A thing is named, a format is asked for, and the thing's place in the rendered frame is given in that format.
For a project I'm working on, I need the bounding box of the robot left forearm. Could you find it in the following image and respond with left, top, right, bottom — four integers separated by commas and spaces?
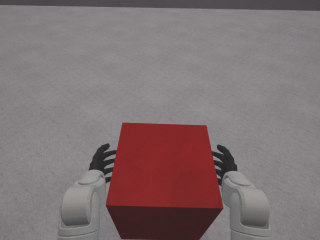
57, 169, 107, 240

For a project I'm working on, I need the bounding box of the left robot hand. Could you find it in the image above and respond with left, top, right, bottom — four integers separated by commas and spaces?
89, 143, 117, 183

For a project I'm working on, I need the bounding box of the robot right forearm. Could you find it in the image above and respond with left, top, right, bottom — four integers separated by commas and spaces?
221, 171, 272, 240

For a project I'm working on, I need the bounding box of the right robot hand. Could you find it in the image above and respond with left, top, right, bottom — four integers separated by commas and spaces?
212, 144, 238, 186

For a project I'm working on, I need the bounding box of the carton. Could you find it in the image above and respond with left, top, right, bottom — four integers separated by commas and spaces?
106, 122, 223, 240

